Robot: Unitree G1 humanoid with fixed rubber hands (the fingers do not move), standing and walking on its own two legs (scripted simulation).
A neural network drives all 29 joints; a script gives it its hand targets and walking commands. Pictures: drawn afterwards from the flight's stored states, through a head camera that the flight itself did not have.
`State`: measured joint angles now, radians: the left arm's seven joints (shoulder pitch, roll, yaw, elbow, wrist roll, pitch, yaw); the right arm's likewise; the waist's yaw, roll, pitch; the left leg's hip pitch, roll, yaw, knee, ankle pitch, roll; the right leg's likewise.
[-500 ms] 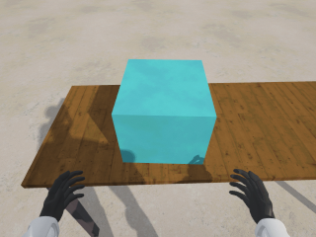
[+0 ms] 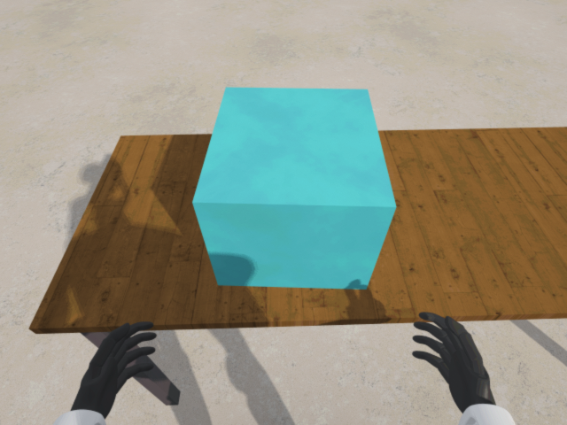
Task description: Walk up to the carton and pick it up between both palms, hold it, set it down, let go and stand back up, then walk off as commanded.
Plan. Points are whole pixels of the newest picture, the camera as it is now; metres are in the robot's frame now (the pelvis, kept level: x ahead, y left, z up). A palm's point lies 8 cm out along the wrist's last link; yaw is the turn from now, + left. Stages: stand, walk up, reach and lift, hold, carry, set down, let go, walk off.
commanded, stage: set down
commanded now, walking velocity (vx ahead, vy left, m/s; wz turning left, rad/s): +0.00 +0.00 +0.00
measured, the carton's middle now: (294, 185) +0.51 +0.02 +0.03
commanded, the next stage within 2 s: let go in 1.10 s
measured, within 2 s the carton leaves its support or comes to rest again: neither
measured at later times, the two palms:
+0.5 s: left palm (115, 410) +0.16 +0.24 -0.02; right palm (460, 416) +0.16 -0.20 -0.03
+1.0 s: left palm (134, 406) +0.17 +0.23 -0.05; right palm (450, 417) +0.17 -0.20 -0.07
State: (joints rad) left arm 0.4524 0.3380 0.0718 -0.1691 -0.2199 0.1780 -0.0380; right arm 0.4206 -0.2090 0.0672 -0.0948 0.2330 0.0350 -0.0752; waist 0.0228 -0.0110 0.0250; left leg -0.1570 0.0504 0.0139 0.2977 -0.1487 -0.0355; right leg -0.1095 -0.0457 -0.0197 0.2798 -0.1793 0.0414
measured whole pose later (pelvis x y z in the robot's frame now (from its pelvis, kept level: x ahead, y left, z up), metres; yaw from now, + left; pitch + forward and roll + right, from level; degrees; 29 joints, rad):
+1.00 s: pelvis +0.01 +0.00 +0.00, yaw +0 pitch +1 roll +0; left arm 0.31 0.26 0.00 0.23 -0.06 0.17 -0.05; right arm 0.29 -0.17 0.07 0.51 0.06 -0.19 -0.03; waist 0.02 0.00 0.03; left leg -0.15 0.05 0.02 0.31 -0.18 -0.04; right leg -0.11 -0.05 -0.02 0.30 -0.21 0.04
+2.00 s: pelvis +0.01 +0.00 -0.01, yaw +0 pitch -3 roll +0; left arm 0.26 0.38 0.07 0.63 0.03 0.03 -0.02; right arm 0.17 -0.41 0.07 0.77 -0.02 -0.04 0.03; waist 0.02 -0.02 0.04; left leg -0.16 0.05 0.01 0.48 -0.26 -0.04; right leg -0.11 -0.05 -0.02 0.45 -0.29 0.04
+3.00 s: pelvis +0.00 +0.00 -0.01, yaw +0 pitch -3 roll +0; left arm 0.22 0.38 0.04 0.81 0.01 0.01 -0.02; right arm 0.17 -0.41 0.07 0.86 -0.02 -0.01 0.01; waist 0.02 -0.01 0.06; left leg -0.18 0.05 0.01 0.49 -0.26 -0.04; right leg -0.13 -0.05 -0.02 0.48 -0.29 0.04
